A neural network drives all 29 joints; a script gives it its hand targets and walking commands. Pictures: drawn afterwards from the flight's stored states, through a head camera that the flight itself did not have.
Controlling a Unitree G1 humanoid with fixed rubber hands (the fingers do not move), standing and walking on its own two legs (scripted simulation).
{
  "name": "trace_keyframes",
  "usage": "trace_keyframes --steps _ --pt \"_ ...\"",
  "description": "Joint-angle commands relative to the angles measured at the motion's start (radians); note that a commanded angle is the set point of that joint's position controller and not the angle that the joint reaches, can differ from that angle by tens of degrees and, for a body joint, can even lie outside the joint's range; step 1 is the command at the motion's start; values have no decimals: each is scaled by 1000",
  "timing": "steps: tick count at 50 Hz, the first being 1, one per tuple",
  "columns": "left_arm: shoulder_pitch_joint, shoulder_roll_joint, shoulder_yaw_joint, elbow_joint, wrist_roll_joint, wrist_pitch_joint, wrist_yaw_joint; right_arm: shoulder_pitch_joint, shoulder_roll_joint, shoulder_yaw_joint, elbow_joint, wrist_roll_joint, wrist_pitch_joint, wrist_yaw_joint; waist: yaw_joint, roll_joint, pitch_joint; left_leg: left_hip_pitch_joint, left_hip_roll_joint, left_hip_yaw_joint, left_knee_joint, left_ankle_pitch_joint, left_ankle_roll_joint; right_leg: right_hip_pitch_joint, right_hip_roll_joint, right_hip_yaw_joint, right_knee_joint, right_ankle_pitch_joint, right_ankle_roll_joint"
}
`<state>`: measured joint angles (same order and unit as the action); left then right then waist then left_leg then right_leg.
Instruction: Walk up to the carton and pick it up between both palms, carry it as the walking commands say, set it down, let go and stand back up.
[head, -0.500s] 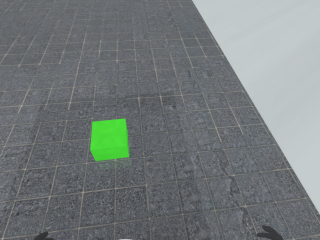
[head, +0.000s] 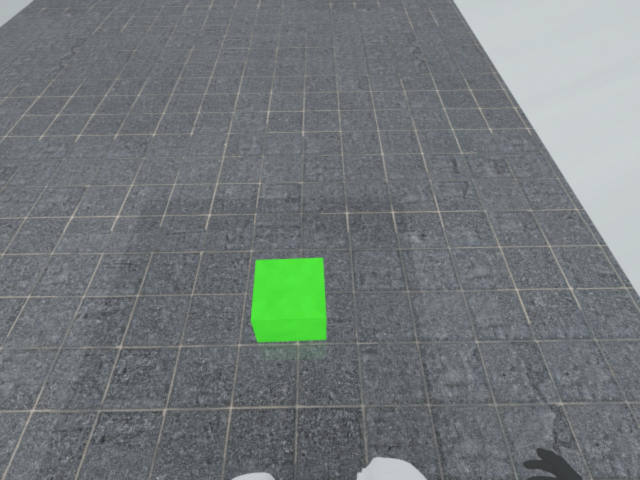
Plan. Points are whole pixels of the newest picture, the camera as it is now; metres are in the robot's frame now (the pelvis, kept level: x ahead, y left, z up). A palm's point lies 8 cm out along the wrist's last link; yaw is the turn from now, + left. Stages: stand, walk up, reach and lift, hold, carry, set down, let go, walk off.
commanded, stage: walk up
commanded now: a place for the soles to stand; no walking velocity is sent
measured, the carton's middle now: (290, 299) +0.74 +0.08 -0.67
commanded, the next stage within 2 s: none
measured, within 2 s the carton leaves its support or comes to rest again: neither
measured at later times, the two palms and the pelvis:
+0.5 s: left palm out of the picture +0.15 +0.50 -0.09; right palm (432, 362) +0.27 -0.17 -0.07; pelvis +0.14 +0.15 +0.00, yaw +3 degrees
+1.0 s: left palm (1, 349) +0.33 +0.49 -0.10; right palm (401, 351) +0.29 -0.13 -0.09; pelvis +0.20 +0.19 +0.00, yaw -1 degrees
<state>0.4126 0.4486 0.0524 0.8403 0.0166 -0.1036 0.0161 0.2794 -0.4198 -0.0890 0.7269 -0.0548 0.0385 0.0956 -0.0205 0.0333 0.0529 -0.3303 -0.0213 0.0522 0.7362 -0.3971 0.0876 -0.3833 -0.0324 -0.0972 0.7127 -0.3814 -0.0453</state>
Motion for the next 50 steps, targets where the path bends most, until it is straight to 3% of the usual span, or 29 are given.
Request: trace_keyframes --steps 1,2,4,5,9,13,15,16,17,18,19,21,24,25,27,28,30,32,33,34,35,36,38,40,41,43,44,46,50 --pt "282 396 133 -30 35 -34 52 -131 -126 -37 -162 7 -19 -16 174 -299 -1 -593 -41 -170 380 -150 -34 402 -410 831 -541 -529 -98" --pt "179 380 120 -66 16 -35 61 -105 -203 -55 -126 5 -13 -26 103 -62 89 -557 -10 -312 482 -68 -55 252 -469 891 -589 -548 -112" --pt "51 303 101 -86 5 -40 52 -25 -236 -76 -85 12 -24 -11 31 -22 101 -452 75 -298 448 44 -73 186 -374 572 -476 -325 -163" --pt "41 291 98 -106 8 -40 48 9 -224 -76 -71 6 -23 -5 35 -120 48 -406 83 -235 435 42 -79 200 -333 471 -449 -236 -166" --pt "77 307 103 -103 15 -44 34 -72 -192 -68 -88 10 -22 11 58 -187 41 -329 120 -119 274 20 -88 181 -307 247 -369 176 -192" --pt "70 333 99 -124 14 -36 25 -112 -184 -75 -98 20 -31 26 62 -208 -4 -140 87 11 83 12 -64 108 -266 131 -286 176 -176" --pt "25 345 93 -130 6 -21 23 -21 -181 -88 -67 28 -40 26 -1 -187 -11 73 41 76 -31 67 -55 -40 -240 74 -194 97 -147" --pt "54 296 78 -126 14 -12 21 79 -208 -102 -25 18 -46 16 -32 -101 -37 194 -3 74 -82 -8 -46 -95 -190 26 7 80 -133" --pt "94 200 44 -141 5 -15 20 206 -284 -130 -3 14 -57 -3 -91 190 -104 301 117 -183 -219 -126 6 -188 -104 -5 344 89 -68" --pt "41 165 32 -176 -13 -12 27 230 -403 -148 -38 20 -66 -24 -136 360 -106 316 346 -640 -461 -337 99 -443 40 47 550 -204 -1" --pt "-6 226 46 -149 -20 -2 41 150 -382 -142 -59 29 -68 -29 -91 138 -42 206 389 -646 -449 -288 153 -428 -18 204 620 -117 2" --pt "53 247 48 -107 -29 -9 25 58 -318 -103 -77 42 -72 -46 -21 56 -2 111 361 -516 -394 -206 186 -377 -68 173 584 -34 4" --pt "109 222 45 -68 -21 -9 5 39 -270 -75 -86 26 -85 -49 1 147 30 32 292 -289 -377 79 152 -225 -69 115 340 -1 22" --pt "80 208 44 -70 -12 -6 -3 40 -263 -67 -77 24 -89 -53 3 119 56 -17 329 -304 -375 155 179 -180 -65 106 304 -23 29" --pt "51 189 39 -83 -9 8 -9 27 -249 -58 -72 27 -93 -62 15 90 36 -14 334 -247 -336 306 162 -116 -39 94 215 17 26" --pt "52 163 33 -79 -14 12 -12 -6 -244 -53 -71 30 -94 -63 30 132 26 -52 325 -192 -303 392 150 -43 -30 75 151 42 23" --pt "29 150 27 -70 -11 17 -11 -38 -237 -42 -71 46 -92 -72 43 67 -22 -36 318 -155 -223 504 120 69 15 46 28 104 2" --pt "12 170 38 -66 -4 23 -6 -37 -206 -22 -55 56 -90 -79 67 11 -43 -66 276 -130 -123 445 53 195 26 88 -112 187 -35" --pt "5 211 42 -80 -1 19 -4 -15 -179 -10 -63 62 -89 -85 60 -98 -74 -90 219 -79 -12 363 -2 245 -91 225 -160 417 -64" --pt "-24 263 46 -98 -7 9 -2 24 -150 1 -41 70 -85 -91 47 -140 -141 -118 96 -33 132 153 -59 253 -260 478 -208 534 -179" --pt "-41 252 35 -97 -17 16 -5 14 -170 -9 -26 75 -72 -104 41 -144 -157 -44 51 -41 153 -210 -50 186 -306 498 -194 597 -270" --pt "-67 253 27 -91 -18 23 -2 36 -166 -7 3 69 -74 -109 25 -146 -166 -21 60 -64 99 -183 -40 153 -296 469 -162 592 -272" --pt "-152 202 3 -86 -25 40 -4 55 -164 -9 51 49 -86 -113 -18 -106 -84 55 89 -104 -142 4 -21 8 -192 322 -130 458 -146" --pt "-208 165 -4 -72 -24 57 -10 -40 -239 -21 61 32 -102 -107 18 -11 15 -8 244 -277 -278 73 34 -30 -34 139 5 290 -31" --pt "-219 172 2 -49 -26 60 -6 -51 -247 -21 72 35 -104 -106 28 -20 21 10 272 -265 -265 223 55 2 -17 130 -1 240 -19" --pt "-238 166 -1 -24 -29 56 -10 -73 -239 -15 96 41 -104 -109 31 -32 -38 46 256 -181 -217 452 20 78 -25 126 -44 331 -33" --pt "-251 168 1 -16 -32 54 -14 -71 -234 -14 109 44 -102 -110 25 25 -73 67 221 -123 -197 491 -2 121 -37 135 -49 427 -45" --pt "-260 164 -8 8 -31 55 -16 -92 -209 -13 119 49 -94 -115 19 17 -98 112 190 -73 -175 497 -28 126 -50 134 -39 562 -61" --pt "-316 150 -9 33 -19 69 -14 -118 -183 -7 140 51 -84 -116 9 -2 -94 103 214 -90 -234 380 -24 142 -44 137 -73 472 -48"
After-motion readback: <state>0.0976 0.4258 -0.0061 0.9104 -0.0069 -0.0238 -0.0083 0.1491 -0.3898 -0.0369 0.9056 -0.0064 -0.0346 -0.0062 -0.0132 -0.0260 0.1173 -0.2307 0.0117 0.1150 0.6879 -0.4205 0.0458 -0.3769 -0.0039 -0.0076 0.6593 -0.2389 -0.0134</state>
